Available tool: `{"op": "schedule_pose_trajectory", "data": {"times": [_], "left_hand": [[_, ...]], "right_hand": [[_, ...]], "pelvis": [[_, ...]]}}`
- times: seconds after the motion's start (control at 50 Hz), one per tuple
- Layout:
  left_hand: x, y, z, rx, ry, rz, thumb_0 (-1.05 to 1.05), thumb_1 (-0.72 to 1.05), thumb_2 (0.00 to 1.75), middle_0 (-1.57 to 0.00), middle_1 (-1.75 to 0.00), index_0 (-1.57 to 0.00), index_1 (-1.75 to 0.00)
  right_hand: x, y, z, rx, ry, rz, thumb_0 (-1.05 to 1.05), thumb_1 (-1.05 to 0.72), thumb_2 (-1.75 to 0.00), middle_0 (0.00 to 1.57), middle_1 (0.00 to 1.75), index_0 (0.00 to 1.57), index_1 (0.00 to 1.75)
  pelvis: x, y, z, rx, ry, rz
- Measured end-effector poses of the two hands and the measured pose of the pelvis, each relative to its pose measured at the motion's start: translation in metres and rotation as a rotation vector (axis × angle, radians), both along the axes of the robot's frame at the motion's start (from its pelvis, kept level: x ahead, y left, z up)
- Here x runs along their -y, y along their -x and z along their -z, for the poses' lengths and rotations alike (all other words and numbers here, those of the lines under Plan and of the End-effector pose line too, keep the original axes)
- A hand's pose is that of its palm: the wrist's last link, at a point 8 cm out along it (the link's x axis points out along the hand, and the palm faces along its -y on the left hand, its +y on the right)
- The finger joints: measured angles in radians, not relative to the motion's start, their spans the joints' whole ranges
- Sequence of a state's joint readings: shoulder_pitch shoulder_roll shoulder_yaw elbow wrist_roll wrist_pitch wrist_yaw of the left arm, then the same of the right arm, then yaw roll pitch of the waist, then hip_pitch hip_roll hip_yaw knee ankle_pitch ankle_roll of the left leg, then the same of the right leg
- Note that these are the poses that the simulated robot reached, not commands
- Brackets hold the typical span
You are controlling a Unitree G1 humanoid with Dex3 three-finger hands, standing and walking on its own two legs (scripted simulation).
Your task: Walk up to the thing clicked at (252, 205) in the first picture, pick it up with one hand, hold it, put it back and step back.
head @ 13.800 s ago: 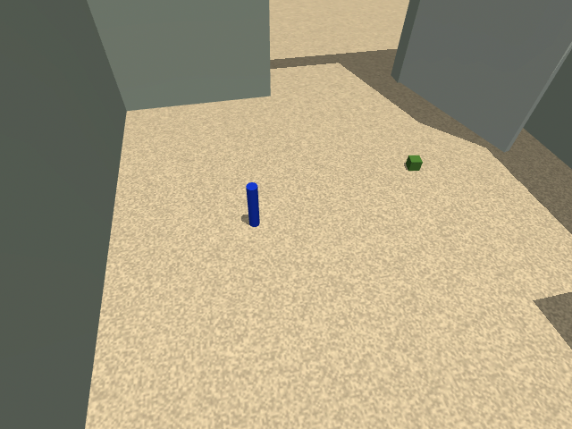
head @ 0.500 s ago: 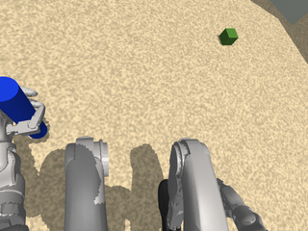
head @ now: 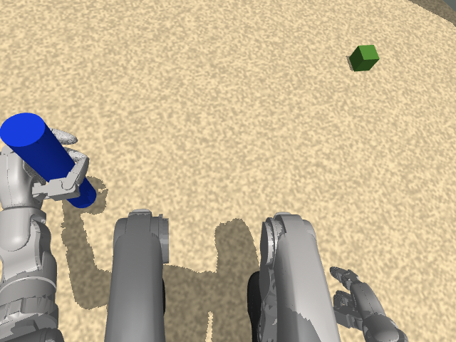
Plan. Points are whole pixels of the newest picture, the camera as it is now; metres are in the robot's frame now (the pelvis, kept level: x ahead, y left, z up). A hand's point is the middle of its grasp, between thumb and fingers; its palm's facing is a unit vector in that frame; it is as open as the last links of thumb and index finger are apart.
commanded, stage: settle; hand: left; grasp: from the side
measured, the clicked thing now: (60, 170) +0.38 +0.28 -0.04
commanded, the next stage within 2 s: lift in 0.52 s
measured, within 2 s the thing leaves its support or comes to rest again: neither
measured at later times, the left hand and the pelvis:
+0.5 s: hand (55, 157) +0.38 +0.27 +0.01, palm faces +0.23 -0.97 -0.04, open 6.7 cm; pelvis +0.00 +0.00 +0.03, yaw +1 degrees
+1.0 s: hand (42, 149) +0.37 +0.26 +0.06, palm faces +0.22 -0.97 -0.04, open 6.7 cm; pelvis +0.00 +0.00 +0.07, yaw +2 degrees
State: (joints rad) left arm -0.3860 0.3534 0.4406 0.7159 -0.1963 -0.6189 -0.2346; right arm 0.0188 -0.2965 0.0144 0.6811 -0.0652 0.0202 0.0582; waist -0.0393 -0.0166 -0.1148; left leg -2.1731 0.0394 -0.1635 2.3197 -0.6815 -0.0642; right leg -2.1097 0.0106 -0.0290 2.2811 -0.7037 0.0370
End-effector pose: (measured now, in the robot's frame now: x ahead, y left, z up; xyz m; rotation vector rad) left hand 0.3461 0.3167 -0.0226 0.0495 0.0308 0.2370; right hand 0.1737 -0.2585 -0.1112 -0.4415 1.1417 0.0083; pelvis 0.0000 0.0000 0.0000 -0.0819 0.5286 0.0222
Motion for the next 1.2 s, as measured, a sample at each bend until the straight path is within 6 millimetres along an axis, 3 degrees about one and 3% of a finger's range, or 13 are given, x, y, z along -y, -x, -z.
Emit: {"op": "schedule_pose_trajectory", "data": {"times": [0.82, 1.04, 1.2], "left_hand": [[0.004, -0.001, -0.051, -0.003, 0.017, 0.012, 0.02, 0.05, 1.09, -0.99, -1.04, -0.90, -1.04], [0.009, 0.006, -0.092, -0.009, 0.013, 0.014, 0.02, 0.05, 1.09, -0.98, -1.04, -0.90, -1.04], [0.015, 0.009, -0.138, -0.007, 0.010, 0.010, 0.02, 0.05, 1.09, -0.98, -1.04, -0.90, -1.04]], "right_hand": [[-0.006, 0.006, -0.039, 0.024, -0.020, 0.035, 0.00, -0.89, -0.90, 0.20, 0.29, 0.20, 0.30], [-0.014, -0.005, -0.069, 0.071, -0.049, 0.059, 0.01, -0.89, -0.89, 0.20, 0.29, 0.21, 0.30], [-0.021, -0.020, -0.105, 0.119, -0.068, 0.073, 0.01, -0.88, -0.89, 0.20, 0.29, 0.21, 0.30]], "pelvis": [[-0.001, -0.002, -0.043, -0.022, -0.015, -0.017], [-0.001, -0.004, -0.074, -0.031, -0.015, -0.022], [-0.003, -0.009, -0.110, -0.032, -0.017, -0.029]]}}
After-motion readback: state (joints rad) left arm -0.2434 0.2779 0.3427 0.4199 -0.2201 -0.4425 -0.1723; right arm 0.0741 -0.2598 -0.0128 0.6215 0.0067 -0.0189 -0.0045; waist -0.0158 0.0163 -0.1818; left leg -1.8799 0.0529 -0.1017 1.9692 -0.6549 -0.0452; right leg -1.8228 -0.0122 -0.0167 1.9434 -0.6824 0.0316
